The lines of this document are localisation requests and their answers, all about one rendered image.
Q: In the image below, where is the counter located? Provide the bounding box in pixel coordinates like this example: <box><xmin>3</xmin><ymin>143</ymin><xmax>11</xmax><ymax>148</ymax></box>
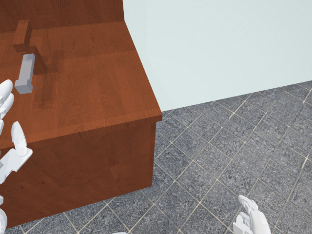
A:
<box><xmin>0</xmin><ymin>0</ymin><xmax>162</xmax><ymax>229</ymax></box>

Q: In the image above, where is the robot right hand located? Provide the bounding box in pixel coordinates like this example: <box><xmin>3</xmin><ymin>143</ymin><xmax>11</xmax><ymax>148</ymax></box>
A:
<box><xmin>233</xmin><ymin>195</ymin><xmax>271</xmax><ymax>234</ymax></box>

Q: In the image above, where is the tap lever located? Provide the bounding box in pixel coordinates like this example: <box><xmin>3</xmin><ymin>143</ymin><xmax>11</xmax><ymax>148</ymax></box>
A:
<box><xmin>14</xmin><ymin>54</ymin><xmax>35</xmax><ymax>94</ymax></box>

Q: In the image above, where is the robot left hand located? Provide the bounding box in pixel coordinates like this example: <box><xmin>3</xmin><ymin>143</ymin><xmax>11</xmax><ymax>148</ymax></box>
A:
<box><xmin>0</xmin><ymin>79</ymin><xmax>33</xmax><ymax>184</ymax></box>

